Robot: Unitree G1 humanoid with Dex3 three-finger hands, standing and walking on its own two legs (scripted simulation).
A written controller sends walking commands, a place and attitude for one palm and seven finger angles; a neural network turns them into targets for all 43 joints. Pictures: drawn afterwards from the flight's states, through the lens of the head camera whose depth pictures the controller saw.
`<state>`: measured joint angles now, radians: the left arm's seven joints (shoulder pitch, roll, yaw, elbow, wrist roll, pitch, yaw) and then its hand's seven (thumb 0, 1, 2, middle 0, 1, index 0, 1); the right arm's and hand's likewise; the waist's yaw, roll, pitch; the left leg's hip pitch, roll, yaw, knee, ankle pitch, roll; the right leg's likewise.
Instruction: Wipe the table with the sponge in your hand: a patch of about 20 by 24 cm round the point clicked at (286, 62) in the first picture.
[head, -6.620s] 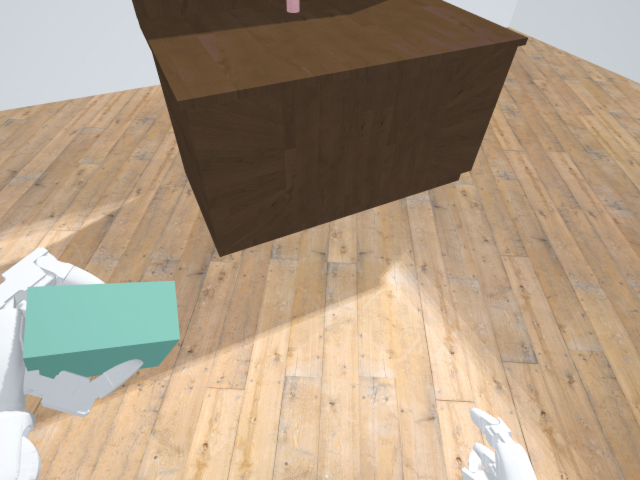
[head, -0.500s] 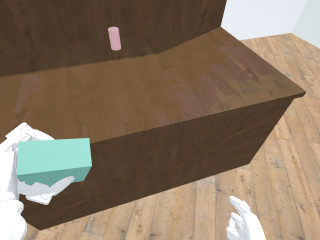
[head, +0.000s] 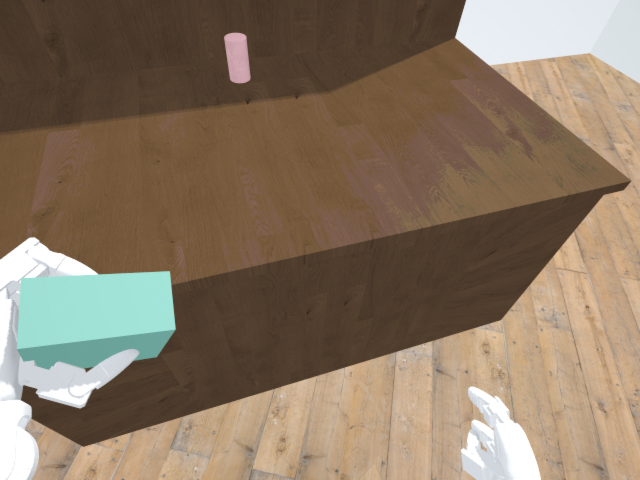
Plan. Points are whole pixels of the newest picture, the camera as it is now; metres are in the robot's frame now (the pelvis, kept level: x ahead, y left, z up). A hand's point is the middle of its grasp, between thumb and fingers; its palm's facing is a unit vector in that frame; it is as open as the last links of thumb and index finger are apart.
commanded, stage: come to a stop and stand still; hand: left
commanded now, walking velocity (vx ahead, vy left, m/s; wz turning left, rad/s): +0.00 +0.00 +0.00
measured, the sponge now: (121, 322) +0.23 +0.22 +0.13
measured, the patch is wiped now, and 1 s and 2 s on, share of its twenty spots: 0.00 0.00 0.00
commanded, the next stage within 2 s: look again from close up in 0.04 s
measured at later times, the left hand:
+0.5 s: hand (75, 321) +0.22 +0.25 +0.15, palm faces +0.42 -0.84 -0.35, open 10.0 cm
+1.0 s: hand (124, 259) +0.29 +0.23 +0.15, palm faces +0.37 -0.86 -0.36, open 10.0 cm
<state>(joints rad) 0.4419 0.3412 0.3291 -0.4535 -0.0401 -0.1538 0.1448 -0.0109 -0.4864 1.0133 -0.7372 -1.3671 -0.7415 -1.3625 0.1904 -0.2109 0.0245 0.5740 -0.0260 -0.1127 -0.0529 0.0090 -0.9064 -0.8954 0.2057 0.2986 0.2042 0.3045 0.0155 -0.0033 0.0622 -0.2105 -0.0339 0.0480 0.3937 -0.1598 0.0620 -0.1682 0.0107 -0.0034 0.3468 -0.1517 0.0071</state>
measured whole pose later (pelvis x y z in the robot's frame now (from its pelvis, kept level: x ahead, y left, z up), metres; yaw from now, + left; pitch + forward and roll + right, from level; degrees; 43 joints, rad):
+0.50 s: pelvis +0.00 +0.00 +0.00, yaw +0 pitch -1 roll -1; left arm 0.44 0.33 0.32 -0.46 -0.05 -0.15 0.15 -0.01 -0.49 1.01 -0.74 -1.37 -0.74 -1.36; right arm 0.18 -0.20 0.03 0.57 -0.02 -0.09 -0.05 0.01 -0.91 -0.90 0.21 0.30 0.21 0.30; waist 0.02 0.01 0.05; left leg -0.21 -0.03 0.04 0.40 -0.17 0.06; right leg -0.16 0.01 -0.01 0.34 -0.15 0.00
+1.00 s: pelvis +0.07 +0.00 -0.03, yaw -1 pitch -2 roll -1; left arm 0.47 0.36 0.34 -0.54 -0.05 -0.20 0.16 -0.01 -0.49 1.02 -0.74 -1.37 -0.74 -1.36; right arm 0.21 -0.26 -0.01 0.59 0.00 -0.06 -0.02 0.01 -0.91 -0.90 0.21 0.30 0.20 0.30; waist 0.00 0.00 0.07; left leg -0.34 0.02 0.01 0.70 -0.33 0.03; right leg -0.21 0.01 0.01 0.67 -0.42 0.00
